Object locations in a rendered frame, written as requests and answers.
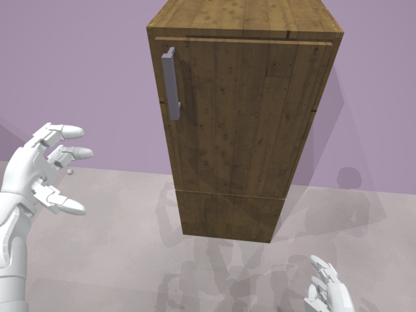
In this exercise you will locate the handle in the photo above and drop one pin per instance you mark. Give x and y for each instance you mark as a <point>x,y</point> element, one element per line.
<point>170,82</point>

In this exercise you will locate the left robot hand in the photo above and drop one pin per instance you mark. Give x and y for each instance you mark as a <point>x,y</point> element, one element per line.
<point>28,165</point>

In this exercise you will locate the left robot forearm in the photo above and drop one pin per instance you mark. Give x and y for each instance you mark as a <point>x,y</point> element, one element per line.
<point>16,213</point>

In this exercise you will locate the right robot hand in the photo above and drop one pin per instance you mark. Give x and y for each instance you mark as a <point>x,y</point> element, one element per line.
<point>334,296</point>

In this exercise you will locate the cupboard door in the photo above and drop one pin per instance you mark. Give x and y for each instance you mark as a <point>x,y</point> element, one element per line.
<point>244,109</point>

